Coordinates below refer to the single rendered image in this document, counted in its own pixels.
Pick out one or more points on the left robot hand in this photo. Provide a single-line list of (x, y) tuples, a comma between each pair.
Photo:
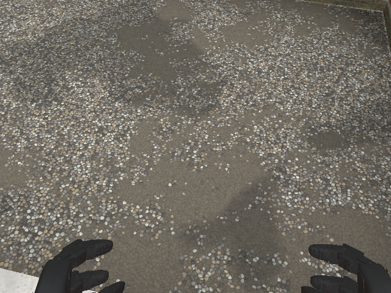
[(57, 275)]

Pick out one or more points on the right robot hand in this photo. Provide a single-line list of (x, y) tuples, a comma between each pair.
[(371, 277)]

